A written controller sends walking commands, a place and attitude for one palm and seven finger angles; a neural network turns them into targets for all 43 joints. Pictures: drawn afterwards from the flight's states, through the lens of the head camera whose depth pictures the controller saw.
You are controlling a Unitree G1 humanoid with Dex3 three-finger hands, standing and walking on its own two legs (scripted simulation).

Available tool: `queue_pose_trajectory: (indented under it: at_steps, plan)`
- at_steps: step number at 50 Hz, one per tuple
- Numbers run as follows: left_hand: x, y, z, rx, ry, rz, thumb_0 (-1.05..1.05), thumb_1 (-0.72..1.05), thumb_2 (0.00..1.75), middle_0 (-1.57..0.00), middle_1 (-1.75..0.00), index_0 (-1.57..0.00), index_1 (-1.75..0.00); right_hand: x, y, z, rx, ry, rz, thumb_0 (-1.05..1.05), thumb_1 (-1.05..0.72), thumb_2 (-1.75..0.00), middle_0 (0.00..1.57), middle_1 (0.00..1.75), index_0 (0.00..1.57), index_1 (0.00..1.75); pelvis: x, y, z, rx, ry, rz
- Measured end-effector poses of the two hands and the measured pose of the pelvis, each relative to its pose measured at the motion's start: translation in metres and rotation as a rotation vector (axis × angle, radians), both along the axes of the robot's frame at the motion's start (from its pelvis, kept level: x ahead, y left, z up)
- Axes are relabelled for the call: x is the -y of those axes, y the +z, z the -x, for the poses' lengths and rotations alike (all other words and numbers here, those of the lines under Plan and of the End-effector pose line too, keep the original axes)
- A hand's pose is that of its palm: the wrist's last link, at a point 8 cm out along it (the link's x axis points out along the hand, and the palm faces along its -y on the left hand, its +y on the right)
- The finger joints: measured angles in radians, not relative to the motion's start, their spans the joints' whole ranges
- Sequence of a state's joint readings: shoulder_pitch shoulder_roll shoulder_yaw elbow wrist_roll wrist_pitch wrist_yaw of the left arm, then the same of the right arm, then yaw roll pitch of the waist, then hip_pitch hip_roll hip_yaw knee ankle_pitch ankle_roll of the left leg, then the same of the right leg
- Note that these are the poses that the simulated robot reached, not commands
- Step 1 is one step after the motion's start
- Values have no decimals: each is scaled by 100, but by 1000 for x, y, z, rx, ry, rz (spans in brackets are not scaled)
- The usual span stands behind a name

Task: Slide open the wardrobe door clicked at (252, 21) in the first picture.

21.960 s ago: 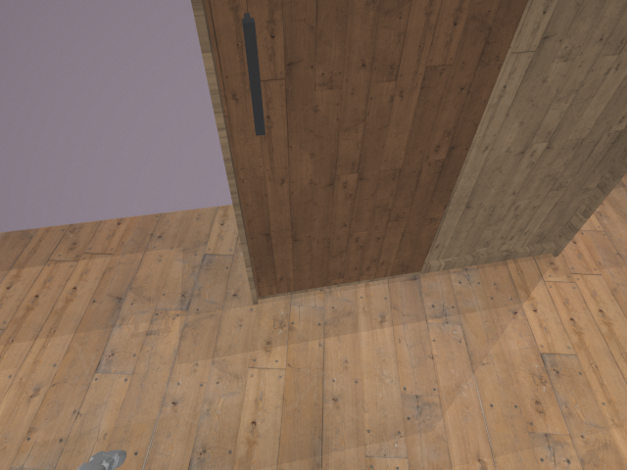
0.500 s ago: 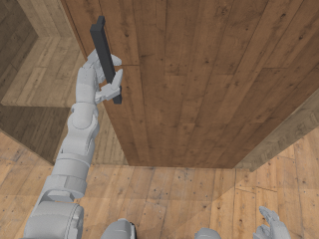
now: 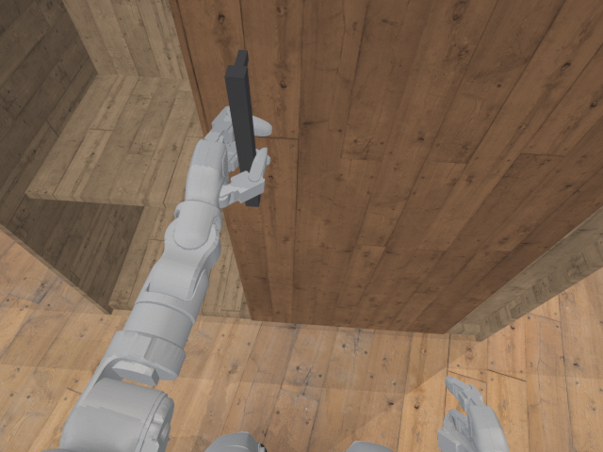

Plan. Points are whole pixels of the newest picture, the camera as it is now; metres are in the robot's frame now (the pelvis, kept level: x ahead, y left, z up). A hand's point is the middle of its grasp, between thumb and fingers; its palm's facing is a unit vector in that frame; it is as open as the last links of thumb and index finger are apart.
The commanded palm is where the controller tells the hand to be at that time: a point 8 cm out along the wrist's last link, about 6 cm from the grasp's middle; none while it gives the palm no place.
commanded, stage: stop walking and hold the door there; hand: left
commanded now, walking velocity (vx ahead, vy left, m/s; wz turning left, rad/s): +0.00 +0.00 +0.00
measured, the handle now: (248, 139) +0.47 +0.11 +0.12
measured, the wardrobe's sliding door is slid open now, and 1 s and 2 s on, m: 0.48 0.48 0.48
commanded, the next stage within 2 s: loosen the grip on the handle in 0.32 s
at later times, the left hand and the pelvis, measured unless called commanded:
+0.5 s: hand (254, 171) +0.42 +0.09 +0.11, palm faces -0.04 -0.98 -0.18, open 6.3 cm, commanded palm +0.38 +0.15 +0.11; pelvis -0.01 -0.02 +0.00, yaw +0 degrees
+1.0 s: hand (257, 175) +0.42 +0.09 +0.11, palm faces +0.00 -0.99 -0.12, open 14.0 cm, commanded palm +0.38 +0.15 +0.12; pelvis -0.03 -0.02 +0.00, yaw -4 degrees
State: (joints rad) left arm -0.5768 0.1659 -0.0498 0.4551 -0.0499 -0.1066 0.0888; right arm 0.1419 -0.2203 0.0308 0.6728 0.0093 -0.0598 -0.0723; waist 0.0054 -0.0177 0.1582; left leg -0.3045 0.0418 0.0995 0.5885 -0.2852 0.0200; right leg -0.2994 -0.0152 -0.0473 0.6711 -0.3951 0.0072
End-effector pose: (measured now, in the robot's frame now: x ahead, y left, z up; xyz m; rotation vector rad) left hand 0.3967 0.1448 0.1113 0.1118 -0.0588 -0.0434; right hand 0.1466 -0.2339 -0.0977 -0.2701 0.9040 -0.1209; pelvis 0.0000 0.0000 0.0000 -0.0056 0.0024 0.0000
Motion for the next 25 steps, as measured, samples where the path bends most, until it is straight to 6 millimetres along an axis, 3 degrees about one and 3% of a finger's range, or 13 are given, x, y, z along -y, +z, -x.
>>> queue_pose_trajectory:
  at_steps: [11,21,25]
  plan:
    - [4,3,3,-31,56,-22,-6,74,78,-37,-134,-28,-139,20,-4,11,0,-42,-26,1,-91,-90,20,30,20,30,18,1,5,-7,2,11]
    - [5,5,5,-64,67,-20,-5,75,77,-35,-132,-28,-140,29,-2,30,-16,-82,5,1,-91,-90,20,30,20,30,17,2,7,-2,-1,0]
    - [-3,11,-8,-124,19,-73,-5,62,75,-36,-132,-32,-140,35,2,43,22,-97,-35,1,-91,-90,20,30,21,30,20,3,14,-38,-5,-17]
